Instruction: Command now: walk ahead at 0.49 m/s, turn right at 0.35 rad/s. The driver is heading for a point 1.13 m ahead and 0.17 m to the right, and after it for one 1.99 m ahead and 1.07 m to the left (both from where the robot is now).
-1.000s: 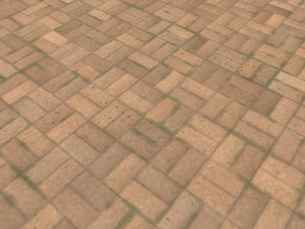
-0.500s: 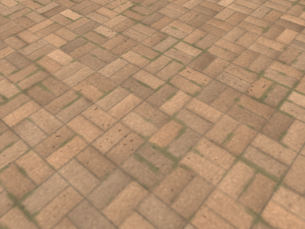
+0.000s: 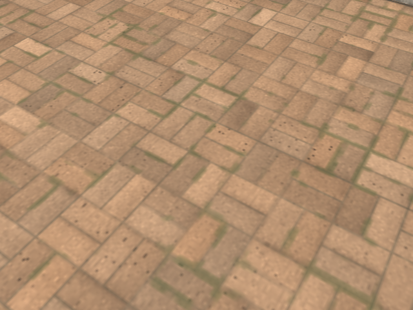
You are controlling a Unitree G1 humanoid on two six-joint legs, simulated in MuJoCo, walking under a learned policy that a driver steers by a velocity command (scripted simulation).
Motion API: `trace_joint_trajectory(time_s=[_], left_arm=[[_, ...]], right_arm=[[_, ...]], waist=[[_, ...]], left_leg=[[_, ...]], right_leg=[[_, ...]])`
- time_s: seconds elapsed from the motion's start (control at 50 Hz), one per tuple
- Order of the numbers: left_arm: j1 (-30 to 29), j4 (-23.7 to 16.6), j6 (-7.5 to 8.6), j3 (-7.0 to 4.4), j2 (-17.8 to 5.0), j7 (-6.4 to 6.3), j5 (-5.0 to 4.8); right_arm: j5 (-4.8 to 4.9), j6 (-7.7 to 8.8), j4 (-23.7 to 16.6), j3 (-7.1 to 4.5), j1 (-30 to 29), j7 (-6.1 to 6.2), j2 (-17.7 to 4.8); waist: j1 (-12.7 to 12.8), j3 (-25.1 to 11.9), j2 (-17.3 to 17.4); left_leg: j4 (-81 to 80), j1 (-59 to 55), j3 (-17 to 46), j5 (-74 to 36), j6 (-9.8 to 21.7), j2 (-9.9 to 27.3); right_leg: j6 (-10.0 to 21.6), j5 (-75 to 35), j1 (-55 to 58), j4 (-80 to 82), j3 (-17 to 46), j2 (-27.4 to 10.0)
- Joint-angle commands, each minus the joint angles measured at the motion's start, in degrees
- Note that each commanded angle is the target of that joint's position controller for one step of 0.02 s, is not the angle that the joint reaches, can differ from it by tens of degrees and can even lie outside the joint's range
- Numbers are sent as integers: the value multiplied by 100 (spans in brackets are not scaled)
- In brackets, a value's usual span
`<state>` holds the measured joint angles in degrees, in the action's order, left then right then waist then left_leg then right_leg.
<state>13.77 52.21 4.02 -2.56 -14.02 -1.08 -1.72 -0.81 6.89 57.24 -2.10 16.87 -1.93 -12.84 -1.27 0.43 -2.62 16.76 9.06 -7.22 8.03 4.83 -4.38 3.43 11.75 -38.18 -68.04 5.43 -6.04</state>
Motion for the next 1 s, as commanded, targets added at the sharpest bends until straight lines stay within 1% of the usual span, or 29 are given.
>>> trace_joint_trajectory(time_s=[0.02, 0.12, 0.22, 0.26, 0.28, 0.3, 0.32, 0.34, 0.36, 0.38, 0.4, 0.42, 0.44, 0.46, 0.52, 0.58, 0.64, 0.68, 0.78, 0.8, 0.84, 0.86, 0.88, 0.9, 0.92, 0.94, 0.96, 0.98, 1.0], left_arm=[[373, -201, -50, -96, -238, -21, 54], [-578, -541, 46, -59, -121, 143, 69], [-1422, -1055, 43, 13, -33, 357, 52], [-1419, -1225, 36, -14, -106, 437, 39], [-1254, -1265, 29, -62, -205, 464, 36], [-827, -1222, 20, -152, -362, 477, 28], [24, -1031, 19, -312, -625, 469, 9], [1067, -791, -11, -557, -1159, 368, 12], [1249, -778, -19, -698, -1907, 293, 7], [1469, -902, 33, -576, -1526, 280, 84], [1284, -873, 72, -478, -1159, 270, 153], [819, -970, 87, -412, -941, 261, 107], [318, -1122, 79, -344, -738, 273, 101], [26, -1228, 84, -272, -557, 264, 154], [29, -1193, 136, -257, -615, 225, 139], [364, -1005, 160, -275, -740, 131, 145], [509, -895, 170, -254, -773, 97, 164], [577, -803, 201, -256, -840, 96, 174], [692, -545, 137, -283, -892, 67, 171], [641, -537, 103, -292, -922, 44, 165], [427, -605, 36, -316, -1050, -5, 178], [355, -642, -10, -326, -1122, -35, 184], [230, -693, -65, -309, -1135, -62, 179], [266, -828, -40, -250, -1069, -97, 224], [1001, -970, 127, 1, -277, 46, 333], [690, -945, 336, -29, -637, 139, 193], [164, -1168, 467, -85, -901, 201, -3], [-159, -1269, 521, -58, -882, 184, 22], [-329, -1306, 515, -96, -883, 140, 153]], right_arm=[[-30, 120, -263, -99, -293, 110, -644], [18, 40, -205, -106, 55, 255, -848], [102, -158, -73, -153, 524, 293, -1009], [134, -244, -124, -190, 421, 299, -1107], [133, -279, -190, -213, 300, 311, -1189], [126, -321, -255, -236, 187, 332, -1263], [127, -370, -329, -235, 45, 350, -1274], [101, -345, -470, -193, 43, 359, -1199], [-75, -153, -773, 88, 615, 230, -282], [134, 153, -892, 28, 188, 140, -697], [344, 296, -1112, -73, -471, 100, -992], [303, 343, -1194, -44, -651, 123, -933], [185, 313, -1140, -83, -659, 170, -933], [160, 212, -1109, -135, -454, 178, -972], [69, -40, -1079, -141, -235, 168, -737], [61, -113, -1217, -111, -747, 201, -626], [124, -89, -1324, -73, -1243, 157, -540], [168, -77, -1406, -52, -1551, 107, -528], [225, -48, -1688, -49, -1963, -90, -587], [221, -37, -1733, -51, -1947, -142, -595], [196, -49, -1732, -107, -1623, -193, -714], [182, -77, -1670, -185, -1221, -181, -856], [176, -99, -1477, -315, -389, -152, -1067], [138, -134, -1350, -462, 522, -77, -1483], [145, -123, -1366, -561, 810, -61, -1927], [199, -142, -1329, -449, 931, -37, -1460], [187, -160, -1419, -398, 633, 7, -1243], [177, -177, -1560, -357, 232, 24, -1117], [156, -190, -1669, -316, -96, 18, -1002]], waist=[[280, 293, 513], [-57, 324, 399], [-365, 586, 384], [-241, 523, 502], [-92, 349, 641], [172, 33, 783], [657, -434, 738], [1102, -998, 352], [533, -1569, -1268], [798, -2432, -844], [888, -1657, -590], [644, -1143, -80], [361, -786, 306], [113, -675, 246], [-89, -450, 214], [109, -164, 31], [348, -19, -77], [491, 111, -95], [590, 368, -22], [539, 332, -43], [311, 0, -198], [95, -311, -292], [-353, -738, -191], [-709, -1314, 314], [-227, -1998, 1790], [-515, -2361, 1503], [-552, -1492, 1165], [-376, -984, 445], [-155, -565, 53]], left_leg=[[-1197, 541, 873, -607, 799, 1708], [-1116, -271, 323, -929, 575, 1742], [-693, -1376, 68, -1184, 478, 2075], [-264, -1580, -100, -2114, 365, 2154], [128, -1558, -233, -3175, 285, 2145], [809, -1480, -363, -4269, 202, 2102], [1967, -1196, -543, -4831, 54, 1905], [3642, 57, -570, -3723, -205, 1634], [5899, 2807, -298, 1491, -575, 502], [6718, 3548, 1110, 2416, -477, 199], [6685, 4102, 1296, 1929, -287, 538], [6200, 3957, 1255, 1403, -209, 809], [5704, 3522, 1205, 1130, -245, 1006], [5382, 3043, 1226, 958, -281, 1181], [4706, 2664, 1029, 602, -507, 1236], [3730, 2996, 897, -355, -622, 1248], [2567, 2902, 803, -1462, -488, 1127], [2080, 2840, 732, -1836, -401, 1022], [1629, 3479, 847, -1173, -101, 853], [1591, 3460, 797, -936, -27, 803], [1612, 2778, 453, -400, 141, 497], [1655, 2173, 252, -158, 241, 265], [1398, 1068, 146, -340, 405, 22], [1348, -636, 1290, -670, 764, 730], [1016, -2859, 4371, 112, 1918, 2147], [227, -3321, 5431, 836, 1934, 2277], [117, -2735, 4636, 871, 1606, 2133], [61, -1814, 3972, 445, 1413, 1923], [-58, -923, 3531, -233, 1317, 1724]], right_leg=[[-96, -819, -246, 390, 297, -209], [-118, -1852, -474, 2063, -107, -94], [-1, -1194, -829, 2880, -554, -29], [159, -549, -533, 3050, -818, 130], [268, -266, -66, 3087, -1028, 327], [389, -66, 636, 3092, -1233, 592], [577, -302, 1805, 3432, -1347, 908], [891, -457, 3624, 3676, -531, 626], [1947, 48, 5810, 4034, 2665, -994], [2271, 326, 6352, 5054, 4416, -1487], [1867, -144, 5998, 5064, 3498, -1235], [1622, -655, 5105, 5030, 2624, -981], [1450, -1246, 4162, 5113, 2009, -743], [1356, -1609, 3561, 5252, 1592, -596], [1356, -2341, 2825, 5567, 937, -400], [1205, -2668, 2831, 5748, 376, -287], [908, -2179, 2987, 5855, -43, -162], [820, -1784, 3153, 5955, -139, -254], [720, -2224, 4377, 5642, -302, -744], [659, -2609, 4551, 5478, -369, -801], [511, -4358, 4628, 4867, -597, -752], [432, -5357, 4617, 4268, -702, -677], [273, -5742, 4309, 3153, -915, -455], [49, -4301, 3039, 1451, -1042, -229], [-386, 693, 396, -798, -749, 1021], [-280, 1883, -434, -1464, 203, 1039], [-167, 1474, -916, -1381, 275, 691], [-126, 1035, -756, -929, 169, 423], [-177, 844, -457, -414, 70, 268]])
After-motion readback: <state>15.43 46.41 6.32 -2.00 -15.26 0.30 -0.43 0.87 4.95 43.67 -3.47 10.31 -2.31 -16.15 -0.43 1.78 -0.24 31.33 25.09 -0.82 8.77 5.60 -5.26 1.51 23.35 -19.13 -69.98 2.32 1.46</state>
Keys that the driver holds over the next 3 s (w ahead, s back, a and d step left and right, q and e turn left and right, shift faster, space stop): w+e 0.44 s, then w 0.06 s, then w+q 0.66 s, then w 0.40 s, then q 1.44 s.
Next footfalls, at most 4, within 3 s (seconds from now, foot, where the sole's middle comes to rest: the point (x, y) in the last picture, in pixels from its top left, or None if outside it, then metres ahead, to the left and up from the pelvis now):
0.34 right None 0.34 -0.18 -0.78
0.90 left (226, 257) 0.71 -0.06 -0.78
1.38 right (275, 197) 0.96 -0.27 -0.78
1.86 left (209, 160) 1.15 -0.01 -0.78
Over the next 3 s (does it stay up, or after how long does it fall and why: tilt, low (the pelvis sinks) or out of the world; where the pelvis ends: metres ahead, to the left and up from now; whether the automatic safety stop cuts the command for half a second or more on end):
stays up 1.04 -0.13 0.00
